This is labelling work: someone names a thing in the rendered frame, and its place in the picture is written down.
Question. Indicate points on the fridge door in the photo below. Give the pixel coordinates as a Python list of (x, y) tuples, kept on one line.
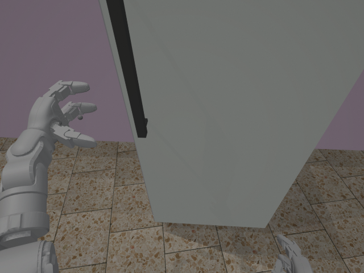
[(237, 94)]

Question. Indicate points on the robot left upper arm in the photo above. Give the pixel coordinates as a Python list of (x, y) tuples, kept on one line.
[(36, 257)]

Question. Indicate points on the handle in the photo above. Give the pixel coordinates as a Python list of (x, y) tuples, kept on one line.
[(119, 24)]

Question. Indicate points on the robot right hand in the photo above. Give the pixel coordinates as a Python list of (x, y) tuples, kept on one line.
[(297, 264)]

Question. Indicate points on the robot left hand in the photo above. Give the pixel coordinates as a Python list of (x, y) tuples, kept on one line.
[(46, 112)]

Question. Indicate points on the left robot forearm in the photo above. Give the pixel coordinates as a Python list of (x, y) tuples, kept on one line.
[(24, 189)]

